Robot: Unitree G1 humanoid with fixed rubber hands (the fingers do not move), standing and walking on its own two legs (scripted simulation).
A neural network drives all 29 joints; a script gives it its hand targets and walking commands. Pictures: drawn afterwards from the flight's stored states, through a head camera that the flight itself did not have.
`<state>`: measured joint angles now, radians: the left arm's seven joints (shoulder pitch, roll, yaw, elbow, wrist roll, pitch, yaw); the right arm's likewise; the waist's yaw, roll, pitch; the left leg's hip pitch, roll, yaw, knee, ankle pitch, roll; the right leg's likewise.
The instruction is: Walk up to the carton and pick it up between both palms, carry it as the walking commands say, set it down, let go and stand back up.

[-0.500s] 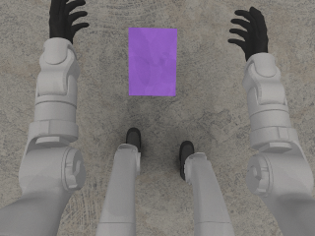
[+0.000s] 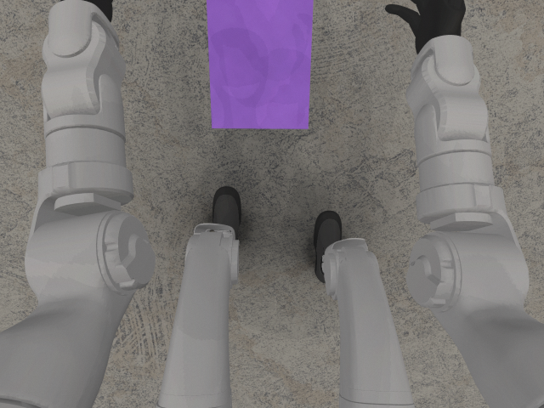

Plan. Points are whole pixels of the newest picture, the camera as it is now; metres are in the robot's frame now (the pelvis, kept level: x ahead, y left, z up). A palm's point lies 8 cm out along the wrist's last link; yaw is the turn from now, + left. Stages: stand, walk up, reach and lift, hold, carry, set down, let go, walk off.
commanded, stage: reach and lift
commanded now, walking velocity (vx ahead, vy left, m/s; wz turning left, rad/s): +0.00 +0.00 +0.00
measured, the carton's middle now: (260, 63) +0.51 +0.08 -0.53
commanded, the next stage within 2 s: none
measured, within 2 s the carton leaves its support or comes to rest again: neither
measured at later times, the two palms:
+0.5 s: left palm (142, 43) +0.49 +0.25 -0.33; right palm (370, 56) +0.51 -0.10 -0.34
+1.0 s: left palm (177, 54) +0.50 +0.23 -0.44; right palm (358, 66) +0.51 -0.11 -0.45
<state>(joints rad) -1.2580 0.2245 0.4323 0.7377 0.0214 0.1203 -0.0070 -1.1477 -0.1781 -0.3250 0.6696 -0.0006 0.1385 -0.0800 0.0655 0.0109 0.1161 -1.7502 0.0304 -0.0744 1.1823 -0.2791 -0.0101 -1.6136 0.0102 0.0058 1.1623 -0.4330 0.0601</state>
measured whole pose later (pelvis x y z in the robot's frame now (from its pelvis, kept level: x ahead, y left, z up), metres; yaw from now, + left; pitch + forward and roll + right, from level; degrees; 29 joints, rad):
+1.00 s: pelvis -0.06 +0.00 -0.24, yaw -1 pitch +37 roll -3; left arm -1.63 0.40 0.24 1.10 0.01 0.10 0.06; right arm -1.55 -0.33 -0.09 0.95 0.06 0.15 -0.12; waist 0.08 0.00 0.52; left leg -2.26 0.03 -0.08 2.10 -0.49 -0.01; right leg -2.13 0.08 0.07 2.16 -0.68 0.11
